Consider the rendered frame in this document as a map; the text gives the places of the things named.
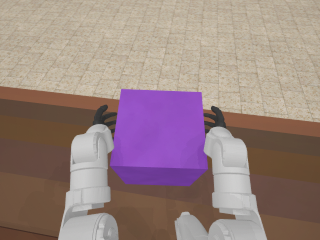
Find robot left upper arm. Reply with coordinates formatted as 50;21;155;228
59;212;119;240

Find robot right hand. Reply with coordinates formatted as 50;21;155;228
203;106;227;133

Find right robot forearm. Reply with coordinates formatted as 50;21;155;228
203;126;267;240

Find robot right upper arm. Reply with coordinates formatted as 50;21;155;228
208;219;267;240

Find robot left hand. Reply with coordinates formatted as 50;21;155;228
92;104;117;141

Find left robot forearm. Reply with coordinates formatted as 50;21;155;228
58;124;115;240

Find carton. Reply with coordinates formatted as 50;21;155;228
110;89;208;186

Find right robot shin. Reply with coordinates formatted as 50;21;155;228
180;211;190;216

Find right robot thigh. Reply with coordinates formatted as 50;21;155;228
174;214;209;240

